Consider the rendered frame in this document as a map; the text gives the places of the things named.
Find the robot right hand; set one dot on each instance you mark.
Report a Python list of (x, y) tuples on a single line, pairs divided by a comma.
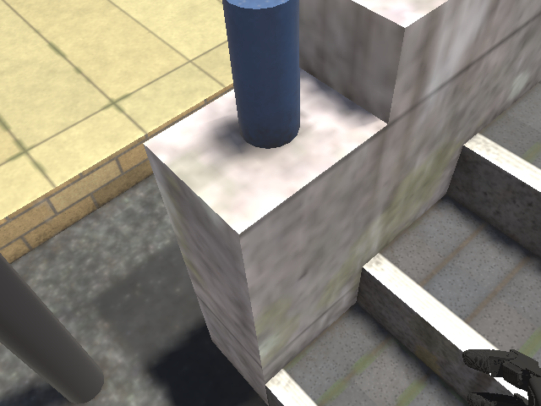
[(516, 368)]

